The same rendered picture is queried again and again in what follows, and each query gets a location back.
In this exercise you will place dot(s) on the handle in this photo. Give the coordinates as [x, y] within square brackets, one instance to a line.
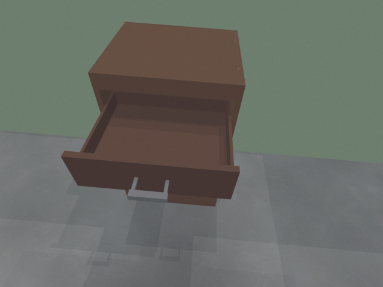
[152, 196]

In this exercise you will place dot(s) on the cabinet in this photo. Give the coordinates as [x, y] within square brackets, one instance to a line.
[176, 61]

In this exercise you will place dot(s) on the drawer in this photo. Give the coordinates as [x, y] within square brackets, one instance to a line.
[157, 137]

